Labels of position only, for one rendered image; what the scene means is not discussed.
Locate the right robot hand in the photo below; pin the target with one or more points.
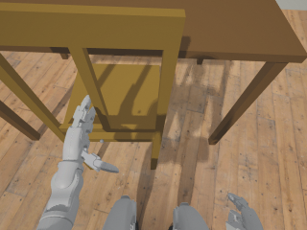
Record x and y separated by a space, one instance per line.
247 220

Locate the chair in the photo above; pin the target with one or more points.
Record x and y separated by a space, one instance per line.
131 100

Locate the right robot thigh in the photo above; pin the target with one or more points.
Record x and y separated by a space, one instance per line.
186 217

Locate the left robot forearm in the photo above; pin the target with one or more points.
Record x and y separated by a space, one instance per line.
62 208

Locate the table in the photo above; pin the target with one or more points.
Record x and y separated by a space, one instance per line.
244 30

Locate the left robot shin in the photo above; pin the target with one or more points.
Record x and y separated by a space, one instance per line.
132 227

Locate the left robot hand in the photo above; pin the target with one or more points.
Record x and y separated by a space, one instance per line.
77 137

